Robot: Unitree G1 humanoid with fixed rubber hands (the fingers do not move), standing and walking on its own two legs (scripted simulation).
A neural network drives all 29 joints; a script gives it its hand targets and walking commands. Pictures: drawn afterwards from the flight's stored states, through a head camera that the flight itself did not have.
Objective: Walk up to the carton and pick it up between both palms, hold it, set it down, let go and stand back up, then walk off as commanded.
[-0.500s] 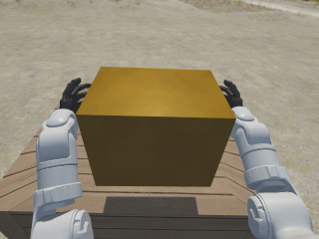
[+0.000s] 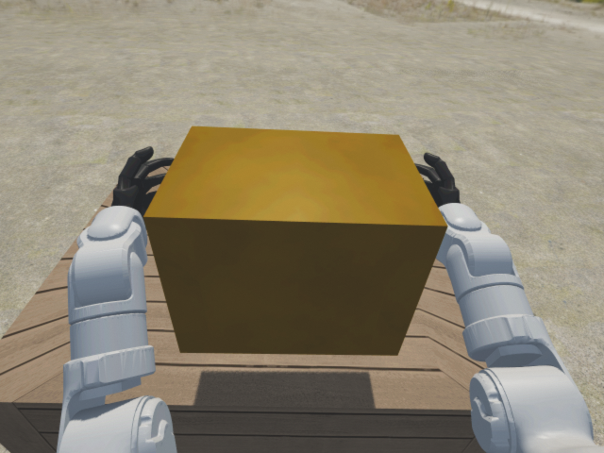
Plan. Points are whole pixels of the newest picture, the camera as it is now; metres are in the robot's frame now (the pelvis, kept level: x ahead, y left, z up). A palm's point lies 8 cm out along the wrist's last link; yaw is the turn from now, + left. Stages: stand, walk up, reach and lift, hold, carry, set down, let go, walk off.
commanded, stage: hold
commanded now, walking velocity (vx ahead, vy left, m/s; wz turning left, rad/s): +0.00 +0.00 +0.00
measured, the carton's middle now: (293, 239) +0.38 +0.00 +0.14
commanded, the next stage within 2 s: set down in 1.60 s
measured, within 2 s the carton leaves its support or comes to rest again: neither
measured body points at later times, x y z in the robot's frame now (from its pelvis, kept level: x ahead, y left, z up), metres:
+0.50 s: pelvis +0.00 +0.00 +0.00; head -0.06 +0.02 +0.45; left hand +0.36 +0.20 +0.22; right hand +0.38 -0.20 +0.21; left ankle +0.01 +0.15 -0.75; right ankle +0.01 -0.11 -0.75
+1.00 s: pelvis +0.00 +0.00 +0.00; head -0.06 +0.02 +0.45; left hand +0.36 +0.20 +0.22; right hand +0.38 -0.19 +0.21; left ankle +0.01 +0.15 -0.75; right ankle +0.01 -0.11 -0.75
